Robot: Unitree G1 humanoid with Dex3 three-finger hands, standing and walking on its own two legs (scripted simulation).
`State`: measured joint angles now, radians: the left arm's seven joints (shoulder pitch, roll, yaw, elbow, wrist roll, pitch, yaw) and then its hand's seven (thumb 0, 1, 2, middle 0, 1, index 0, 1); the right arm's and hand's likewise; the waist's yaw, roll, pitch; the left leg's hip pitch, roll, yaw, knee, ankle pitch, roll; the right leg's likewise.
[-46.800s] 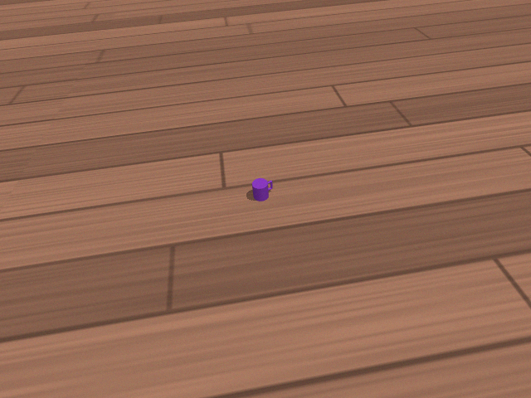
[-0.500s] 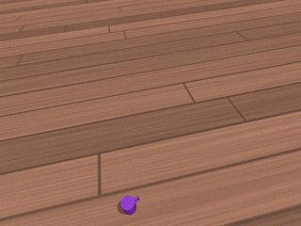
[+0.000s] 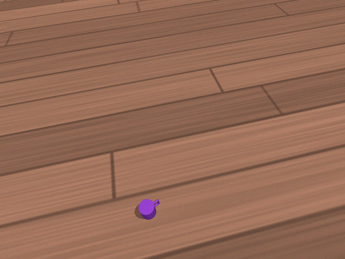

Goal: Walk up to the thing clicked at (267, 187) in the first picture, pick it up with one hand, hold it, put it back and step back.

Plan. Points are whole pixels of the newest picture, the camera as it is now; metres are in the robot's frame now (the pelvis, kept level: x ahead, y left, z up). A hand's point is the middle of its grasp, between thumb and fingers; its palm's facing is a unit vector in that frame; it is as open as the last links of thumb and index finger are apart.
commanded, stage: step back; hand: left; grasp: from above
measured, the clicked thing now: (150, 207) +0.48 +0.21 -0.72
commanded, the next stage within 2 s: none
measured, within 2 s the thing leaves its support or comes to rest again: neither
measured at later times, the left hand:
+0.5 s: hand out of the picture +0.05 +0.30 -0.17, palm faces -0.09 -0.91 -0.39, open 7.4 cm
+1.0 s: hand out of the picture -0.06 +0.32 -0.16, palm faces -0.01 -0.94 -0.35, open 7.4 cm
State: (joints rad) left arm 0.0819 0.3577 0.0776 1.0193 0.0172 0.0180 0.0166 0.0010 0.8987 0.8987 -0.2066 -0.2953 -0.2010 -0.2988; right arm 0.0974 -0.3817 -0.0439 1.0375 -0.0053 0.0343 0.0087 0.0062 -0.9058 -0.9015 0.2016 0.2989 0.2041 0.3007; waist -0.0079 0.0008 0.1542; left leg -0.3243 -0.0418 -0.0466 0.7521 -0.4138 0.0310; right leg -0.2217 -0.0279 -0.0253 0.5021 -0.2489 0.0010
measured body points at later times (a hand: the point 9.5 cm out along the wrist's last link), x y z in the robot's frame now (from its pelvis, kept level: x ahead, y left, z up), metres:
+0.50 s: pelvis -0.07 +0.04 -0.02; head -0.01 +0.04 +0.43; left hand +0.05 +0.35 -0.14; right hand +0.02 -0.27 -0.14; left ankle -0.02 +0.12 -0.74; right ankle -0.09 -0.07 -0.74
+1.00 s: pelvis -0.19 +0.07 -0.01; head -0.13 +0.09 +0.44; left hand -0.06 +0.37 -0.13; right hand -0.12 -0.25 -0.11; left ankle -0.19 +0.18 -0.74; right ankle -0.17 -0.07 -0.68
